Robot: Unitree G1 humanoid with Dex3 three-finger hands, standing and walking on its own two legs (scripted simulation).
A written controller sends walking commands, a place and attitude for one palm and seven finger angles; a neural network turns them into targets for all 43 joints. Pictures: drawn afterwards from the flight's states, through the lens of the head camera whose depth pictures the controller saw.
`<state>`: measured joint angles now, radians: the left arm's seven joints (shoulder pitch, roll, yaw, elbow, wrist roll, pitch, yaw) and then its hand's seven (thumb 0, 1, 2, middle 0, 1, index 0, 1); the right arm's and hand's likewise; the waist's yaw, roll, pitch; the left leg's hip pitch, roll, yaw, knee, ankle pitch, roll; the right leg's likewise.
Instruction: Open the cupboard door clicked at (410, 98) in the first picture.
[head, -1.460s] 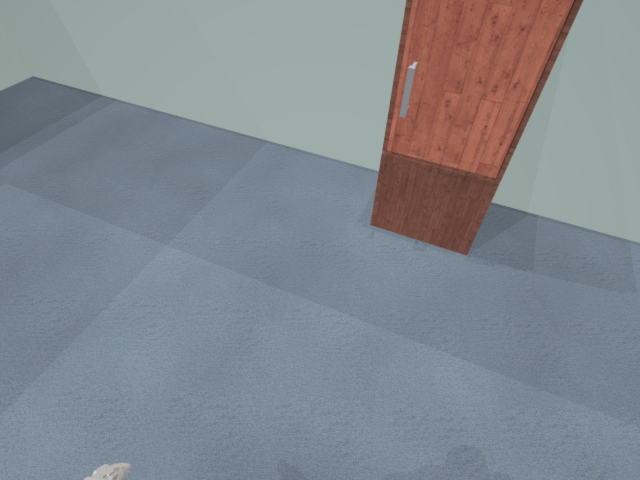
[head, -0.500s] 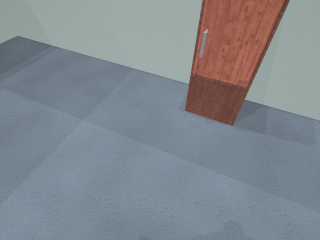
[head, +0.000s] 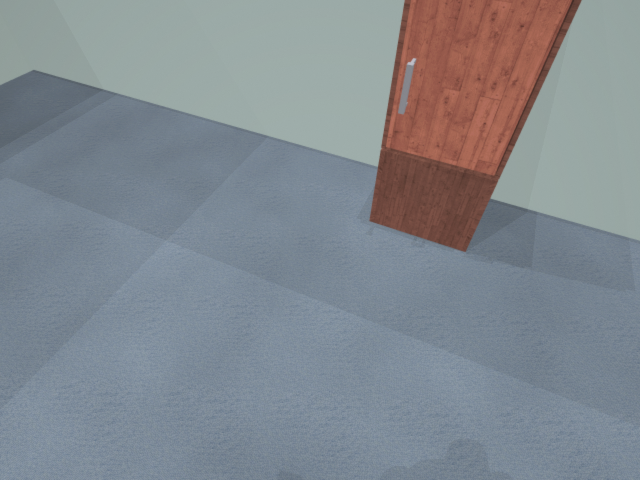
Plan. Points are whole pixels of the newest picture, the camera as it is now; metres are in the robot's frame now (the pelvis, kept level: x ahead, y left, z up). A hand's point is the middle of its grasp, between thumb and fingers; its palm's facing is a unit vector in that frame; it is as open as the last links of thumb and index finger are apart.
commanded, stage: walk to a spot facing it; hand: left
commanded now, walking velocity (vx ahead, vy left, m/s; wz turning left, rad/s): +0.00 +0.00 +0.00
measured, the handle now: (407, 86) +1.24 -0.21 -0.10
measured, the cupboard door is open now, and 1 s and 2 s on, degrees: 0 0 0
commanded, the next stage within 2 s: take the last steps up to it in 1.10 s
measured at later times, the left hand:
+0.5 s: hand out of the picture +0.04 +0.16 -0.19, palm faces +0.01 -0.98 -0.20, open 7.4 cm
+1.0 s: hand (222, 335) +0.39 +0.20 -0.18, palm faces -0.21 -0.96 -0.21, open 7.4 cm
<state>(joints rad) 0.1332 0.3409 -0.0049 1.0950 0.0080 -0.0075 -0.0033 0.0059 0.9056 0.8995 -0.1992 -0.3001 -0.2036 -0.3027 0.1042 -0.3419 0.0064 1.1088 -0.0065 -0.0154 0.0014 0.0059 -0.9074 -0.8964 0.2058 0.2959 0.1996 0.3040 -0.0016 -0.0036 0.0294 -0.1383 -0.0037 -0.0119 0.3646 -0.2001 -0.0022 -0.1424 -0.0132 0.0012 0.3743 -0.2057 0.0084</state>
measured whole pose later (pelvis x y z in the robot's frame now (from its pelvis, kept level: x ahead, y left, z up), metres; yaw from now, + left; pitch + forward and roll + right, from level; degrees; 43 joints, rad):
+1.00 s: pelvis +0.28 +0.02 -0.01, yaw -17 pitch +0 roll +1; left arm 0.24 0.22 0.10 1.00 0.03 0.00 -0.02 0.01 0.92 0.90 -0.19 -0.30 -0.19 -0.30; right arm 0.27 -0.17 -0.05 1.04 -0.02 -0.09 -0.03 -0.02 -0.96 -0.90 0.21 0.30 0.20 0.30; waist 0.02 -0.04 0.01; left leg -0.15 0.04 0.28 0.44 -0.29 0.04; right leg -0.61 -0.09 -0.05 1.16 -0.23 -0.01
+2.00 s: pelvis +0.59 -0.11 +0.00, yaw -26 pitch +0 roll -1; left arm 0.23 0.18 0.07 1.08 0.02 0.01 -0.02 0.01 0.93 0.90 -0.19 -0.30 -0.20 -0.30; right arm 0.45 -0.08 -0.02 1.14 -0.03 -0.06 -0.02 0.00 -0.91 -0.90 0.20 0.30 0.20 0.30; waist -0.04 -0.03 0.04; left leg 0.00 0.04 0.17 0.31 -0.31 0.01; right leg -0.53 -0.12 -0.08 0.80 -0.22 0.02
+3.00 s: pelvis +0.62 -0.20 -0.01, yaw -27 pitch -1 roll +1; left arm 0.29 0.13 0.03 1.06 0.02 0.02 0.03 0.01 0.91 0.90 -0.20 -0.30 -0.20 -0.30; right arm 0.23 -0.20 -0.06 1.07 -0.01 0.05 -0.01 0.00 -0.93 -0.90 0.20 0.30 0.20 0.30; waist -0.01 0.03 0.00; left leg -0.34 0.05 0.04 0.66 -0.33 -0.01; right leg -0.18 -0.02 -0.05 0.49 -0.29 -0.03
